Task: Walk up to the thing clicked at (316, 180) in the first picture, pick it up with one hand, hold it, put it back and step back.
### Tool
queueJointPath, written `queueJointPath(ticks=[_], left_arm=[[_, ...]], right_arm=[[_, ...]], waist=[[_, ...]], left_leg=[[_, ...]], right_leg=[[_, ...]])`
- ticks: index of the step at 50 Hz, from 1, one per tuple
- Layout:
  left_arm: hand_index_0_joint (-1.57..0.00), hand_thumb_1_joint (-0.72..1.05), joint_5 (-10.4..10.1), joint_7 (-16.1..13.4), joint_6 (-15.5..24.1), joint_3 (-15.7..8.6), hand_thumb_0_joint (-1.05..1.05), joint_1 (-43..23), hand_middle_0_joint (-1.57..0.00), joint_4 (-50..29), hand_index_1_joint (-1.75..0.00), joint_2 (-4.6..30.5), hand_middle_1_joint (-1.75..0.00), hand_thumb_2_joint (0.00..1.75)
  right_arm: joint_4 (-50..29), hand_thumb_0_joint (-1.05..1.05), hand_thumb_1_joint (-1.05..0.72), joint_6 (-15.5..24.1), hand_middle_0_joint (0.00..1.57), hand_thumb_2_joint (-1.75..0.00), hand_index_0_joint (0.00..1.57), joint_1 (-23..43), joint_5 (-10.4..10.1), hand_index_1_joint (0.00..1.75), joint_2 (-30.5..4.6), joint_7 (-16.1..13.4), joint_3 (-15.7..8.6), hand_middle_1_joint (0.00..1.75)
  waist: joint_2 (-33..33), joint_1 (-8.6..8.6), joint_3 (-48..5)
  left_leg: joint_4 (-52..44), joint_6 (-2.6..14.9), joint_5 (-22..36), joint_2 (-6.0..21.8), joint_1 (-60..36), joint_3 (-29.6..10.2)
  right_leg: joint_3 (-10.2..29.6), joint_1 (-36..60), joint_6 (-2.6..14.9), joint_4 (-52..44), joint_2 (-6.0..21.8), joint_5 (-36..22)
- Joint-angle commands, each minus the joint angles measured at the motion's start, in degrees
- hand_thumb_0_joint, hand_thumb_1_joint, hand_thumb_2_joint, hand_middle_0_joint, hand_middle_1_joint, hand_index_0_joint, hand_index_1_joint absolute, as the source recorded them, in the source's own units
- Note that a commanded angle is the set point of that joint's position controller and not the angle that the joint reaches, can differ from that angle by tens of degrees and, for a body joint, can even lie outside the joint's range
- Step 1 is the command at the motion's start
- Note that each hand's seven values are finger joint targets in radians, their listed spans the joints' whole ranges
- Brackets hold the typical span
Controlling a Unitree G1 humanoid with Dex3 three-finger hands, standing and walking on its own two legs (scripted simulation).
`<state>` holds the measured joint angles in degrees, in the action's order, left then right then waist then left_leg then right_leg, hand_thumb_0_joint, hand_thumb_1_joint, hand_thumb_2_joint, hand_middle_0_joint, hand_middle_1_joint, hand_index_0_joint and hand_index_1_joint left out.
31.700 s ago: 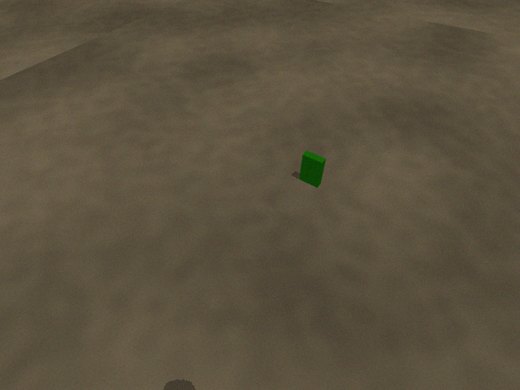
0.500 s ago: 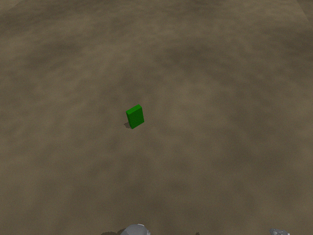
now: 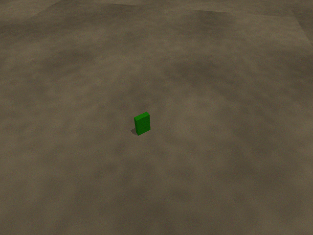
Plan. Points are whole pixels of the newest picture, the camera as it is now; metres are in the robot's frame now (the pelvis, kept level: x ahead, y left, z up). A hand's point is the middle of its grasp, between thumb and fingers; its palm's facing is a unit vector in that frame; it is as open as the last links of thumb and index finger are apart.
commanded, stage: step back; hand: left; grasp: from the side
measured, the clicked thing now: (142, 123) +1.03 +0.15 -0.67
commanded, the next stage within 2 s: stand in 0.50 s
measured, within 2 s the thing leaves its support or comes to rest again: neither
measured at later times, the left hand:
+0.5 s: hand out of the picture +0.17 +0.28 -0.14, palm faces -0.03 -0.92 -0.38, open 7.4 cm
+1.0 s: hand out of the picture +0.10 +0.26 -0.14, palm faces -0.04 -0.94 -0.34, open 7.4 cm
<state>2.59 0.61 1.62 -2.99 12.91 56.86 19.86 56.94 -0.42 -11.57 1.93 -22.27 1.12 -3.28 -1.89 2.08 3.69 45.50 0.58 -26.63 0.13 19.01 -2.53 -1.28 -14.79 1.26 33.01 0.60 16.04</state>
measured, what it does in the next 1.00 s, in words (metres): stands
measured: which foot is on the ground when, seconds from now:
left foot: down 0.00-1.00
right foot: down 0.00-1.00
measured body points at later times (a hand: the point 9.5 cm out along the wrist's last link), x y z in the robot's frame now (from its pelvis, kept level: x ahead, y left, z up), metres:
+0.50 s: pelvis +0.04 +0.02 +0.00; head +0.06 +0.02 +0.45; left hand +0.17 +0.33 -0.11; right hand +0.14 -0.28 -0.13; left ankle +0.03 +0.14 -0.73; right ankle +0.03 -0.11 -0.73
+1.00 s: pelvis +0.02 +0.01 +0.02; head +0.03 +0.01 +0.47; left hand +0.10 +0.31 -0.11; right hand +0.10 -0.29 -0.12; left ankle +0.03 +0.14 -0.73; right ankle +0.03 -0.11 -0.73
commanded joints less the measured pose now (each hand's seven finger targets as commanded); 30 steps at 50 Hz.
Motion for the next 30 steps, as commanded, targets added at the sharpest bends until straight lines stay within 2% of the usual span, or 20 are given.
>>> queueJointPath(ticks=[1, 2, 3, 4, 5, 6, 8, 9, 10, 11, 12, 13, 14, 16, 18, 24, 25, 27, 30], left_arm=[[-0.2, 0.9, -0.7, -0.6, 1.1, -3.3, 0.0, -8.2, -0.2, -5.8, -0.3, 15.7, -0.3, 0.9], [-0.2, 0.9, -0.8, -0.5, 0.8, -2.4, 0.0, -7.0, -0.2, -5.6, -0.3, 14.1, -0.3, 0.9], [-0.2, 0.9, -1.1, -0.4, 0.5, -1.6, 0.0, -6.1, -0.2, -5.6, -0.3, 11.9, -0.3, 0.9], [-0.2, 0.9, -2.0, -0.3, 0.3, -0.7, 0.0, -5.3, -0.2, -5.7, -0.3, 8.8, -0.3, 0.9], [-0.2, 0.9, -2.0, -0.8, 0.0, -2.0, 0.0, -5.6, -0.2, -3.9, -0.3, 12.9, -0.3, 0.9], [-0.2, 0.9, -1.8, -0.9, 0.2, -2.1, 0.0, -5.5, -0.2, -4.0, -0.3, 13.9, -0.3, 0.9], [-0.2, 0.9, -2.2, -1.0, 0.9, -1.7, 0.0, -4.6, -0.2, -3.0, -0.3, 11.9, -0.3, 0.9], [-0.2, 0.9, -2.3, -1.1, 1.4, -1.5, 0.0, -3.3, -0.2, -2.0, -0.3, 11.1, -0.3, 0.9], [-0.2, 0.9, -2.2, -1.3, 1.9, -1.7, 0.0, -1.7, -0.2, -1.1, -0.3, 11.6, -0.3, 0.9], [-0.2, 0.9, -2.1, -1.6, 2.0, -2.2, 0.0, -2.1, -0.2, -0.6, -0.3, 13.5, -0.3, 0.9], [-0.2, 0.9, -2.3, -1.7, 2.0, -2.2, 0.0, -3.1, -0.2, -1.1, -0.3, 15.3, -0.3, 0.9], [-0.2, 0.9, -2.2, -1.5, 1.8, -2.3, 0.0, -5.0, -0.2, -1.5, -0.3, 16.6, -0.3, 0.9], [-0.2, 0.9, -2.3, -1.5, 1.7, -2.0, 0.0, -6.6, -0.2, -1.7, -0.3, 15.8, -0.3, 0.9], [-0.2, 0.9, -2.5, -1.7, 1.4, -1.2, 0.0, -8.1, -0.2, -1.9, -0.3, 14.1, -0.3, 0.9], [-0.2, 0.9, -2.3, -1.8, 1.3, -1.1, 0.0, -8.2, -0.2, -1.4, -0.3, 13.5, -0.3, 0.9], [-0.2, 0.9, -2.2, -1.9, 1.0, -1.0, 0.0, -9.8, -0.2, -0.2, -0.3, 13.7, -0.3, 0.9], [-0.2, 0.9, -3.0, -1.6, 0.6, 0.0, 0.0, -10.5, -0.2, 1.0, -0.3, 11.4, -0.3, 0.9], [-0.2, 0.9, -2.9, -1.6, 0.3, 0.2, 0.0, -11.1, -0.2, 1.3, -0.3, 11.4, -0.3, 0.9], [-0.2, 0.9, -2.7, -1.4, 0.2, 0.2, 0.0, -12.3, -0.2, 2.4, -0.3, 12.0, -0.3, 0.9]], right_arm=[[-1.4, 0.0, -0.9, 1.9, 0.2, -0.9, 0.2, -3.4, 0.2, 0.3, -8.4, -0.4, -3.1, 0.3], [-1.3, 0.0, -0.9, 2.2, 0.2, -0.9, 0.2, -2.8, 0.7, 0.3, -8.6, -0.7, -3.3, 0.3], [-1.6, 0.0, -0.9, 2.5, 0.2, -0.9, 0.2, -2.0, 1.1, 0.3, -10.0, -1.1, -3.5, 0.3], [-2.8, 0.0, -0.9, 3.1, 0.2, -0.9, 0.2, 0.4, 1.3, 0.3, -12.9, -1.5, -3.5, 0.3], [-3.3, 0.0, -0.9, 3.2, 0.2, -0.9, 0.2, 2.9, 0.6, 0.3, -15.6, -1.4, -3.7, 0.3], [-3.5, 0.0, -0.9, 3.4, 0.2, -0.9, 0.2, 4.8, 0.7, 0.3, -15.0, -1.4, -3.6, 0.3], [-3.0, 0.0, -0.9, 3.7, 0.2, -0.9, 0.2, 5.4, 0.7, 0.3, -12.8, -1.6, -2.7, 0.3], [-2.6, 0.0, -0.9, 3.6, 0.2, -0.9, 0.2, 5.9, 0.0, 0.3, -12.2, -1.7, -2.4, 0.3], [-2.7, 0.0, -0.9, 3.2, 0.2, -0.9, 0.2, 7.0, -0.6, 0.3, -11.6, -1.7, -2.1, 0.3], [-2.7, 0.0, -0.9, 3.0, 0.2, -0.9, 0.2, 6.3, -1.3, 0.3, -10.4, -1.8, -1.7, 0.3], [-2.6, 0.0, -0.9, 2.7, 0.2, -0.9, 0.2, 5.1, -1.6, 0.3, -9.4, -2.0, -1.5, 0.3], [-2.1, 0.0, -0.9, 2.5, 0.2, -0.9, 0.2, 4.2, -1.4, 0.3, -9.3, -2.1, -1.6, 0.3], [-1.4, 0.0, -0.9, 2.4, 0.2, -0.9, 0.2, 4.7, -1.1, 0.3, -9.6, -2.1, -1.8, 0.3], [-0.8, 0.0, -0.9, 2.6, 0.2, -0.9, 0.2, 6.2, -1.1, 0.3, -10.7, -2.2, -2.1, 0.3], [-0.1, 0.0, -0.9, 2.7, 0.2, -0.9, 0.2, 6.4, -1.1, 0.3, -10.4, -2.2, -1.8, 0.3], [0.8, 0.0, -0.9, 2.3, 0.2, -0.9, 0.2, 9.1, -1.3, 0.3, -9.5, -2.1, -1.5, 0.3], [1.2, 0.0, -0.9, 2.6, 0.2, -0.9, 0.2, 8.8, -1.8, 0.3, -9.9, -1.9, -0.8, 0.3], [1.6, 0.0, -0.9, 2.7, 0.2, -0.9, 0.2, 10.4, -1.8, 0.3, -10.2, -1.7, -0.7, 0.3], [2.3, 0.0, -0.9, 2.6, 0.2, -0.9, 0.2, 11.1, -1.8, 0.3, -9.3, -1.6, -0.3, 0.3]], waist=[[8.4, -3.37, -1.8], [6.7, -3.38, -2.0], [1.8, -3.28, -2.3], [-6.4, -2.5, -3.0], [-5.4, -2.5, -0.6], [-3.2, -1.91, -0.4], [-5.2, -0.9, -2.7], [-6.7, 0.05, -3.7], [-6.3, 0.67, -5.9], [-3.8, -0.27, -7.6], [-1.5, -1.15, -8.6], [1.2, -2.01, -8.2], [1.9, -2.22, -7.9], [2.0, -1.86, -8.1], [2.4, -1.77, -8.9], [3.0, -1.45, -8.6], [2.8, -1.98, -8.2], [1.6, -1.61, -6.6], [2.1, -1.89, -6.1]], left_leg=[[-15.3, -0.05, 6.8, -0.7, -8.9, 3.8], [-18.3, 0.18, 8.1, -1.0, -12.4, 3.1], [-23.0, 1.11, 6.0, 3.9, -13.6, -4.6], [-30.9, 5.07, -2.6, 14.1, -11.7, -20.9], [-32.2, 10.0, -6.0, 18.8, -2.8, -24.3], [-29.9, 10.95, 0.4, 18.3, -3.3, -22.0], [-22.8, 8.6, 22.5, 14.4, -9.1, -12.9], [-19.4, 6.34, 32.8, 12.3, -8.6, -8.1], [-15.3, 4.1, 40.8, 10.0, -8.5, -4.4], [-12.8, 1.95, 41.0, 7.1, -6.0, -2.0], [-13.3, 0.68, 33.7, 5.1, -4.8, -1.0], [-14.5, 0.61, 26.5, 4.7, -6.3, -0.8], [-15.5, 0.97, 25.6, 5.4, -7.6, -1.1], [-16.8, 1.9, 29.5, 6.4, -8.6, -1.5], [-16.9, 2.54, 34.9, 6.9, -9.7, -1.2], [-18.4, 1.95, 33.3, 6.6, -10.0, -0.1], [-21.9, 2.07, 35.2, 7.5, -11.5, -2.8], [-23.6, 1.74, 34.0, 7.7, -12.4, -2.8], [-26.0, 1.0, 32.1, 7.5, -14.0, -2.5]], right_leg=[[11.1, -7.2, 6.14, -11.1, 10.1, 12.3], [9.4, -9.7, 4.88, -7.2, 8.6, 9.5], [7.0, -12.2, 3.32, -1.8, 6.0, 7.3], [3.3, -14.2, 0.28, 6.3, 0.5, 7.9], [3.6, -9.0, -0.3, 11.6, 0.7, 13.7], [4.6, -7.5, -0.21, 12.4, 1.4, 14.0], [3.6, -5.7, 0.19, 3.9, 1.9, 10.5], [2.2, -0.5, 0.22, -4.2, 1.5, 3.2], [3.3, 4.8, 0.09, -8.6, 2.2, -9.1], [6.1, 9.9, 0.86, -6.2, 3.3, -21.4], [9.9, 10.1, 2.61, -4.1, 6.0, -23.8], [11.5, 7.8, 3.92, -3.5, 8.0, -22.3], [11.1, 6.9, 4.07, -3.2, 8.1, -22.0], [7.9, 7.0, 2.69, -2.7, 6.2, -23.2], [6.8, 7.8, 2.11, -2.4, 5.4, -24.6], [7.1, 9.2, 1.79, -3.6, 5.7, -24.7], [7.0, 9.2, 0.82, -6.0, 5.9, -25.0], [6.8, 9.1, 0.05, -8.7, 5.6, -22.3], [6.5, 9.7, -0.08, -11.4, 5.8, -20.2]])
